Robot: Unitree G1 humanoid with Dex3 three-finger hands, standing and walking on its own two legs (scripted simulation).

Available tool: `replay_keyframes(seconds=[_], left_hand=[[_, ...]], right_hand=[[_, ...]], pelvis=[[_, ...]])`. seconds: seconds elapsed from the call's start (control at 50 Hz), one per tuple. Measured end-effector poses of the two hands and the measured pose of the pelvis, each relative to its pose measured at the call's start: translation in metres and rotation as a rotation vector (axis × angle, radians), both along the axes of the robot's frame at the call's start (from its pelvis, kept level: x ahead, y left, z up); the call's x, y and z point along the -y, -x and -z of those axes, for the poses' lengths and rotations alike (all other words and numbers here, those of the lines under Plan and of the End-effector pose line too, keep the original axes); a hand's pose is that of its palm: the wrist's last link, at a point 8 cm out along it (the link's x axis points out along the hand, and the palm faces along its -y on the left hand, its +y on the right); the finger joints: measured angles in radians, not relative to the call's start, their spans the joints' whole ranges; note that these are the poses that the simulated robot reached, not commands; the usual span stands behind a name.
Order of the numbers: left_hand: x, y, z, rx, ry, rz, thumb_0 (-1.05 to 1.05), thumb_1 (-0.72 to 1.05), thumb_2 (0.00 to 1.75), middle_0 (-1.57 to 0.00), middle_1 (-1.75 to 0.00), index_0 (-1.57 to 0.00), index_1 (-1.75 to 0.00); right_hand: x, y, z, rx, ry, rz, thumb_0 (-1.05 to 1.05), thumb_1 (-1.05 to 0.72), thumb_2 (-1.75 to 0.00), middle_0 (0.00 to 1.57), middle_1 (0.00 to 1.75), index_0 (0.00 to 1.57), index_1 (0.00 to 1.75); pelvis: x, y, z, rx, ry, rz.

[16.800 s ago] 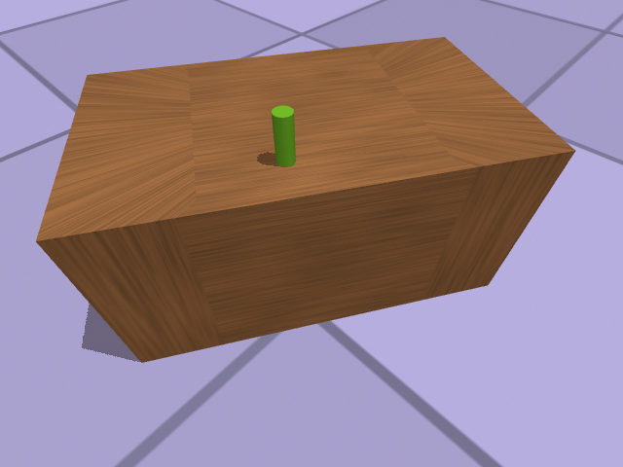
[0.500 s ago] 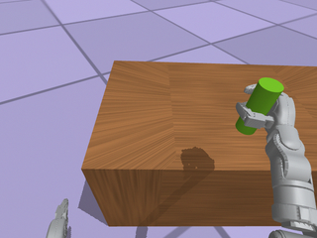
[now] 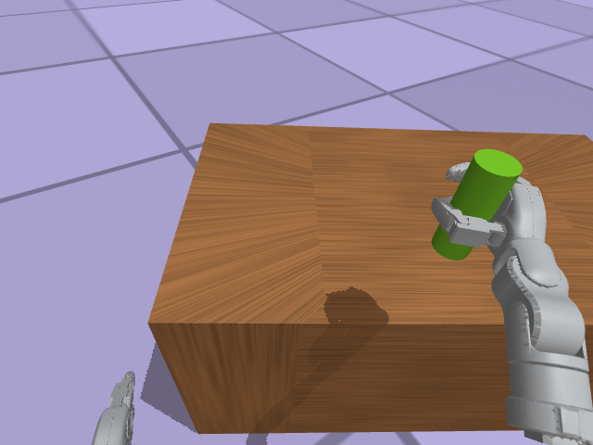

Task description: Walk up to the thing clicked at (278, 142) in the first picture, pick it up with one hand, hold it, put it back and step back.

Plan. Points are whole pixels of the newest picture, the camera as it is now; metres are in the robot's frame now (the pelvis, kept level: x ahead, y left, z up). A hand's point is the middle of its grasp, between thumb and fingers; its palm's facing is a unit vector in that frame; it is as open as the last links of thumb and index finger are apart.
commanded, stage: hold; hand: right
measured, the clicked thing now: (471, 208) +0.35 -0.20 +0.19
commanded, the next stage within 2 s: none
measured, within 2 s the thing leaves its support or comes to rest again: neither
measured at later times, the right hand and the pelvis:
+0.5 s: hand (461, 219) +0.33 -0.18 +0.19, palm faces +0.23 +0.97 +0.02, open 6.9 cm; pelvis +0.00 +0.01 +0.00, yaw +0 degrees
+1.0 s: hand (463, 227) +0.33 -0.18 +0.18, palm faces +0.23 +0.97 +0.01, open 6.9 cm; pelvis +0.00 +0.00 +0.00, yaw +0 degrees
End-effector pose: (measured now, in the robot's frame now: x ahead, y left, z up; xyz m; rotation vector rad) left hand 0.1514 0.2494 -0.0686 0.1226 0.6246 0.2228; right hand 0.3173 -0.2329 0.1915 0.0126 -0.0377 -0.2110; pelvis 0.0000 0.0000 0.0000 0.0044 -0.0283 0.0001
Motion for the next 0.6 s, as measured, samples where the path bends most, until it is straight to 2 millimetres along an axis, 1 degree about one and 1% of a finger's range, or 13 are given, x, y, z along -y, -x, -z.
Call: replay_keyframes(seconds=[0.2, 0.36, 0.46, 0.6], left_hand=[[-0.006, 0.005, 0.003, -0.014, 0.000, -0.005, -0.01, -0.53, 0.06, -0.06, -0.06, -0.06, -0.05], [-0.008, 0.003, 0.002, -0.006, -0.008, -0.002, -0.02, -0.53, 0.06, -0.06, -0.06, -0.06, -0.05], [-0.011, 0.003, -0.001, 0.014, -0.013, -0.009, -0.01, -0.53, 0.06, -0.06, -0.06, -0.06, -0.05], [-0.007, 0.009, 0.005, -0.017, -0.002, -0.006, -0.01, -0.53, 0.06, -0.06, -0.06, -0.06, -0.05]], right_hand=[[-0.003, 0.013, -0.002, -0.005, 0.001, 0.009, 0.03, 0.00, -1.09, 0.90, 1.09, 0.91, 1.07], [-0.012, 0.015, 0.001, -0.019, -0.007, -0.007, 0.03, 0.00, -1.09, 0.90, 1.09, 0.91, 1.07], [-0.009, 0.015, 0.002, -0.025, -0.007, 0.013, 0.03, 0.00, -1.09, 0.90, 1.09, 0.91, 1.07], [-0.004, 0.021, 0.005, -0.022, -0.003, 0.025, 0.03, 0.00, -1.09, 0.90, 1.09, 0.91, 1.07]], pelvis=[[-0.002, 0.002, -0.001, 0.012, 0.003, 0.005], [-0.004, 0.005, -0.001, 0.016, 0.004, 0.005], [-0.005, 0.005, -0.001, 0.016, 0.005, 0.005], [-0.005, 0.005, -0.001, 0.018, 0.004, 0.005]])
